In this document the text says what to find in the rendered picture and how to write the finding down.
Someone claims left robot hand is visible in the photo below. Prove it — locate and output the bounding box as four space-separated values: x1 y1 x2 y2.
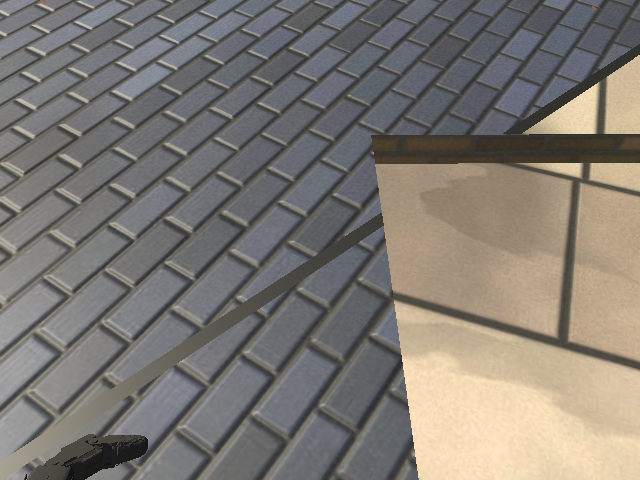
24 434 148 480

